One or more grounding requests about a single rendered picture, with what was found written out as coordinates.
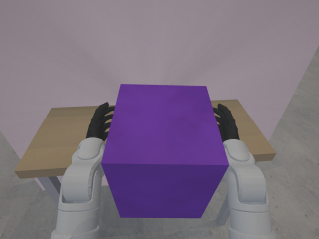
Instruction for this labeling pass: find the right robot hand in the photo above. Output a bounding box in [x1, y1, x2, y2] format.
[213, 103, 240, 142]

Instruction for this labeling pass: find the left robot hand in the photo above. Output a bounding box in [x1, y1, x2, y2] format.
[86, 102, 115, 141]

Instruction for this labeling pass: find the left robot forearm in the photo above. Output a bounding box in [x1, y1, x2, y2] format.
[50, 137, 105, 239]

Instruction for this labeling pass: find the carton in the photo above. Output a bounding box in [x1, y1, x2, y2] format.
[101, 84, 229, 219]

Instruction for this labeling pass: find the right robot forearm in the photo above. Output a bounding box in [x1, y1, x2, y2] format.
[223, 139, 277, 239]

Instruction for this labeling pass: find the table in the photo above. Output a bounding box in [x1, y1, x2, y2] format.
[14, 99, 276, 226]

